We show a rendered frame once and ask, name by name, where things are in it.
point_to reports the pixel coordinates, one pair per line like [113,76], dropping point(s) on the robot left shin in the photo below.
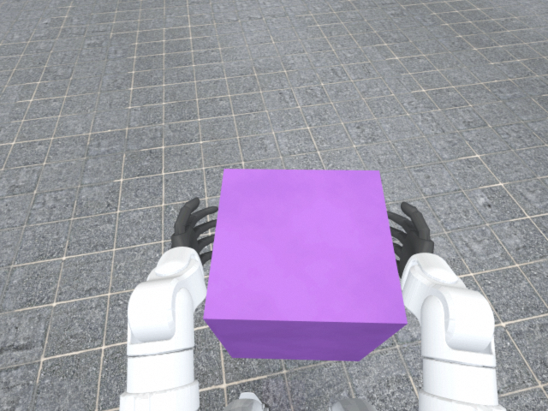
[249,395]

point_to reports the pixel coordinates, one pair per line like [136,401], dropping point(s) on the robot left forearm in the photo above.
[161,335]

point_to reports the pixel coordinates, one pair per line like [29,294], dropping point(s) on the robot right hand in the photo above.
[415,240]

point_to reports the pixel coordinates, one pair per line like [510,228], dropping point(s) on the robot right forearm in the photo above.
[457,326]

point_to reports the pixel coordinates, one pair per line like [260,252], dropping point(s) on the carton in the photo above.
[303,266]

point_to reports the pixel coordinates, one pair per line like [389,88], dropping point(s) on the robot left hand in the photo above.
[186,235]

